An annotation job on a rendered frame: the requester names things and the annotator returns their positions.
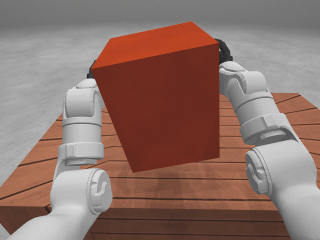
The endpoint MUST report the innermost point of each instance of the right robot upper arm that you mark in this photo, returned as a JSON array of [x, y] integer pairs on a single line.
[[284, 172]]

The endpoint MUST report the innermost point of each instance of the robot left hand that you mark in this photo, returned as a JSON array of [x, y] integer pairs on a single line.
[[90, 74]]

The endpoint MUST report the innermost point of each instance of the carton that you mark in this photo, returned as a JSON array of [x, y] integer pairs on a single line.
[[161, 88]]

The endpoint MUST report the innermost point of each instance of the left robot upper arm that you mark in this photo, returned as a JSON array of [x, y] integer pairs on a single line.
[[77, 199]]

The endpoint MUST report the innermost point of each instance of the pedestal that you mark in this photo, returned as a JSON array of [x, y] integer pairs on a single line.
[[204, 200]]

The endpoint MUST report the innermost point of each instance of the robot right hand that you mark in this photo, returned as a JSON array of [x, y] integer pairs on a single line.
[[224, 54]]

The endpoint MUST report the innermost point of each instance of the left robot forearm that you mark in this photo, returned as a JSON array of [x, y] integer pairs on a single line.
[[81, 132]]

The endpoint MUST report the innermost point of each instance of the right robot forearm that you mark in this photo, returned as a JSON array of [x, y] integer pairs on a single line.
[[260, 120]]

